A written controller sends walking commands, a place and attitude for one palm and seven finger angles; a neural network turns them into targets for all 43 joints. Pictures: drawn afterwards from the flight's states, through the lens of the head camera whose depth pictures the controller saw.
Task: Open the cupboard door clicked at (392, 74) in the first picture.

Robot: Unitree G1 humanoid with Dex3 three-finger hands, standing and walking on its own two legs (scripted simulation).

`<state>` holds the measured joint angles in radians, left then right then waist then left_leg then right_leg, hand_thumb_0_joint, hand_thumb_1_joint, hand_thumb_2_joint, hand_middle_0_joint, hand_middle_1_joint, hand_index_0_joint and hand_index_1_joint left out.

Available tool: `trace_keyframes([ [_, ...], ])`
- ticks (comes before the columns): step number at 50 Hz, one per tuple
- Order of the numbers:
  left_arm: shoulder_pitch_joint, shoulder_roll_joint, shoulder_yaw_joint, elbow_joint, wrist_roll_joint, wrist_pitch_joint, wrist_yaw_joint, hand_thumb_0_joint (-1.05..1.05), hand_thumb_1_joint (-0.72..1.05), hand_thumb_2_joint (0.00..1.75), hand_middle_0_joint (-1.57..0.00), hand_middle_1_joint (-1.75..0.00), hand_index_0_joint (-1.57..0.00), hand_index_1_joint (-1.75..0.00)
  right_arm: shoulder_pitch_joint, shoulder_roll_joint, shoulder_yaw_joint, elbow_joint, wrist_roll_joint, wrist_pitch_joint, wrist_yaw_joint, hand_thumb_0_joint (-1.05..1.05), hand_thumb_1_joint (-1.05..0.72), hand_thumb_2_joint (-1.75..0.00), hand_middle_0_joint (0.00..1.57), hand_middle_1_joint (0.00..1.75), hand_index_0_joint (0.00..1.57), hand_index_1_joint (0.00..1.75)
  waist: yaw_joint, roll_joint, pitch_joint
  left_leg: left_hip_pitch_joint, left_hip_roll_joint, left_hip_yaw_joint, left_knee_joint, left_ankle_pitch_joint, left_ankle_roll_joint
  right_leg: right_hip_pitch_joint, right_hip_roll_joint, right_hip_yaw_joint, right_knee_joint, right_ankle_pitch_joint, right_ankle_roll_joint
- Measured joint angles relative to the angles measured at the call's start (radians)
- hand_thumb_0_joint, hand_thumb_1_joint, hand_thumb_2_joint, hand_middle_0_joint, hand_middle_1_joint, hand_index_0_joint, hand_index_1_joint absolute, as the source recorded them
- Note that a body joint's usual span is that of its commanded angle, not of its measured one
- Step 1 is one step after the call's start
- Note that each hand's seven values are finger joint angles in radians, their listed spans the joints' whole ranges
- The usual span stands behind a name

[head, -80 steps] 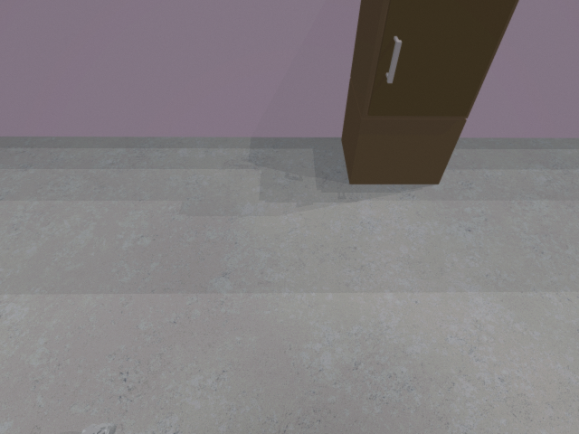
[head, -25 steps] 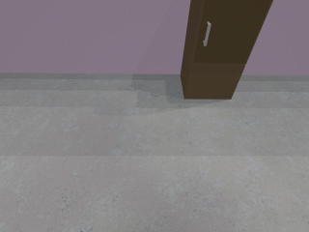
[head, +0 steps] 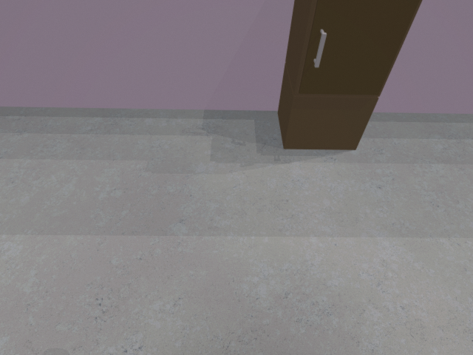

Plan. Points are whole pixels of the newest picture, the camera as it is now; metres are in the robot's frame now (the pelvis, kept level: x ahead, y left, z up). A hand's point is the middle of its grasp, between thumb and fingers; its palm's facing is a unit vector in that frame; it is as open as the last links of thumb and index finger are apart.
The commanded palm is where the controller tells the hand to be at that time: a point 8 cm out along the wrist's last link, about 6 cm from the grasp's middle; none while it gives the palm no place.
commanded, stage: walk to a spot facing it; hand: left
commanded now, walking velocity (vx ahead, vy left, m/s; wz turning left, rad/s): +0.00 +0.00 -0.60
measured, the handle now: (319, 48) +1.40 -0.30 -0.10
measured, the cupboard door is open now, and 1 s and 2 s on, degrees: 0 0 0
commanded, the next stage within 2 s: none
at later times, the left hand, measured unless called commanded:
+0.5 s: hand out of the picture +0.05 +0.16 -0.17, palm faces -0.17 -0.96 -0.23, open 7.4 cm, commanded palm none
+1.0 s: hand (176, 299) +0.26 +0.15 -0.17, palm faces -0.48 -0.86 -0.19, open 7.4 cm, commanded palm none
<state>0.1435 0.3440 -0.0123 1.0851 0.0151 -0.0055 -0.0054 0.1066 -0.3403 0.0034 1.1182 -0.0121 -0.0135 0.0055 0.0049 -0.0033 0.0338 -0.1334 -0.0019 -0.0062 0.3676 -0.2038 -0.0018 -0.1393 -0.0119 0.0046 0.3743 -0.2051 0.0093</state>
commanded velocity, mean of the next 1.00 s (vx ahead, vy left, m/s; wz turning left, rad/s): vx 0.20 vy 0.00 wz -0.60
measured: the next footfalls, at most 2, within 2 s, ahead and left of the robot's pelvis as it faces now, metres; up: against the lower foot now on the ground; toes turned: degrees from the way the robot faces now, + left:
left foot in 0.74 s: +0.07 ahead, +0.12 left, +0.00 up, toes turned -20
right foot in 1.22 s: +0.22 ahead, -0.23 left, +0.00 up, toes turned -47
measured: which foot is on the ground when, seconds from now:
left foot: down 0.00-0.30, up 0.32-0.72, down 0.74-1.00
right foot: down 0.00-0.74, up 0.76-1.00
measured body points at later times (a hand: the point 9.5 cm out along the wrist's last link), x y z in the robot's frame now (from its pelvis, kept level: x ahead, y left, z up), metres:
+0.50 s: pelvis -0.02 -0.02 -0.01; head +0.01 -0.04 +0.44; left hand +0.06 +0.21 -0.15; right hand +0.00 -0.29 -0.16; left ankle -0.02 +0.12 -0.68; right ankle -0.01 -0.11 -0.75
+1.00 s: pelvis +0.09 +0.00 +0.00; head +0.11 +0.03 +0.44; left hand +0.29 +0.20 -0.16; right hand -0.05 -0.20 -0.13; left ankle +0.03 +0.13 -0.75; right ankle +0.06 -0.17 -0.65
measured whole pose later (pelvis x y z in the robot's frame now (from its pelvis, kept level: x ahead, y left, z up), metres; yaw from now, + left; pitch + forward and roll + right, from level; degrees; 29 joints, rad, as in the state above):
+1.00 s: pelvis +0.09 +0.00 +0.00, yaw -31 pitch +1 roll -2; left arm 0.21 0.29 0.10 0.92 0.04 0.04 -0.06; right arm 0.39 -0.16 -0.01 1.01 -0.02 -0.07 -0.02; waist 0.00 -0.04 0.01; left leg 0.02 0.07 0.20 0.34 -0.36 0.01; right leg -0.67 -0.06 -0.03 1.13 -0.18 0.04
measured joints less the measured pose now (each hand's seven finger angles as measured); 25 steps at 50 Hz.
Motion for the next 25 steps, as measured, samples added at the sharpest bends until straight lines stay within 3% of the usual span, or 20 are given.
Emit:
trace_keyframes([
  [9,0.05,-0.042,0.022,-0.074,0.005,0.053,0.003,0.01,0.91,0.9,-0.2,-0.3,-0.2,-0.3,0.006,0.067,-0.02,-0.093,-0.004,0.025,-0.02,0.0,-0.91,-0.89,0.2,0.3,0.2,0.3,0.011,-0.012,0.015,-0.069,0.023,0.079,0.127,-0.069,-0.003,-0.122,0.026,0.077,0.168,-0.055,-0.002],
  [13,0.073,-0.073,0.035,-0.112,0.006,0.067,-0.008,0.01,0.91,0.9,-0.2,-0.3,-0.2,-0.3,0.022,0.102,-0.029,-0.126,-0.007,0.032,-0.018,0.0,-0.9,-0.89,0.2,0.3,0.2,0.3,0.019,-0.017,0.042,-0.094,0.042,0.128,0.206,-0.112,-0.009,-0.198,0.016,0.029,0.345,-0.171,0.001],
  [15,0.09,-0.094,0.041,-0.131,0.007,0.062,-0.014,0.01,0.91,0.9,-0.2,-0.3,-0.2,-0.3,0.033,0.106,-0.034,-0.135,-0.009,0.038,-0.016,0.0,-0.9,-0.89,0.2,0.3,0.2,0.3,0.023,0.003,0.049,-0.117,0.068,0.14,0.273,-0.147,-0.022,-0.185,0.014,-0.005,0.321,-0.129,-0.008],
  [16,0.097,-0.106,0.041,-0.138,0.012,0.053,-0.013,0.01,0.91,0.9,-0.2,-0.3,-0.2,-0.3,0.036,0.106,-0.039,-0.138,-0.007,0.044,-0.015,0.0,-0.9,-0.89,0.2,0.3,0.2,0.3,0.02,0.018,0.051,-0.149,0.081,0.131,0.345,-0.175,-0.029,-0.193,0.026,-0.013,0.329,-0.111,-0.028],
  [18,0.108,-0.128,0.039,-0.149,0.011,0.043,-0.007,0.01,0.91,0.9,-0.2,-0.3,-0.2,-0.3,0.042,0.105,-0.047,-0.138,-0.004,0.062,-0.017,0.0,-0.9,-0.89,0.2,0.3,0.2,0.3,0.017,0.034,0.053,-0.23,0.066,0.072,0.524,-0.254,-0.035,-0.202,0.04,-0.02,0.331,-0.125,-0.058],
  [20,0.117,-0.148,0.038,-0.156,0.009,0.043,-0.003,0.01,0.91,0.9,-0.21,-0.3,-0.2,-0.3,0.042,0.105,-0.053,-0.135,-0.004,0.072,-0.015,0.01,-0.91,-0.89,0.2,0.3,0.2,0.3,0.022,0.039,0.054,-0.292,0.048,0.034,0.657,-0.241,-0.039,-0.194,0.052,-0.01,0.283,-0.108,-0.069],
  [25,0.146,-0.166,0.041,-0.15,0.007,0.032,-0.005,0.01,0.9,0.9,-0.21,-0.3,-0.2,-0.3,0.057,0.106,-0.056,-0.143,-0.014,0.06,-0.006,0.01,-0.91,-0.89,0.2,0.3,0.2,0.3,0.023,0.021,0.027,-0.323,0.05,0.028,0.672,-0.171,-0.058,-0.163,0.07,0.037,0.136,-0.017,-0.069],
])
